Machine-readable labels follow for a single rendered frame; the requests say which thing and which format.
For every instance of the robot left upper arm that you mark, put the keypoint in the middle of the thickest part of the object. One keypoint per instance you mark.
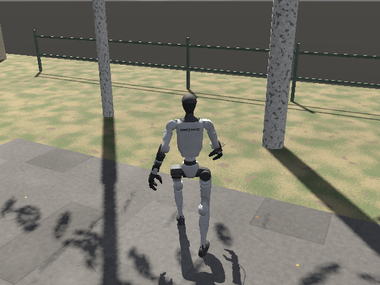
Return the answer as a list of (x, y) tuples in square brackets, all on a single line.
[(171, 125)]

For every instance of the robot left forearm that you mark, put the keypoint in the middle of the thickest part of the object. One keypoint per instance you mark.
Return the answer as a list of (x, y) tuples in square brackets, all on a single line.
[(158, 161)]

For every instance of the robot right upper arm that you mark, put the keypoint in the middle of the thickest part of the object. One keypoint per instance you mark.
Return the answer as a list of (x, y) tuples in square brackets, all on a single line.
[(208, 125)]

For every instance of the right robot hand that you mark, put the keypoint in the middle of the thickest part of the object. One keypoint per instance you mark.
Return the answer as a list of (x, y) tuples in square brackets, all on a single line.
[(216, 157)]

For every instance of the left robot shin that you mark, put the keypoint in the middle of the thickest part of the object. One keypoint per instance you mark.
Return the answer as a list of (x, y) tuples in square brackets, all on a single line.
[(178, 199)]

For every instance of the left robot thigh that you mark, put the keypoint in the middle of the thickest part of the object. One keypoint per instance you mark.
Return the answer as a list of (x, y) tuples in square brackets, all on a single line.
[(176, 173)]

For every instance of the left robot hand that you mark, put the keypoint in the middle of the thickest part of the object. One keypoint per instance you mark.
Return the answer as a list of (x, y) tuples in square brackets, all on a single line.
[(152, 182)]

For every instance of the robot right forearm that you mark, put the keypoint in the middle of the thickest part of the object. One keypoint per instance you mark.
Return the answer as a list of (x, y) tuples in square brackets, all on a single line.
[(218, 150)]

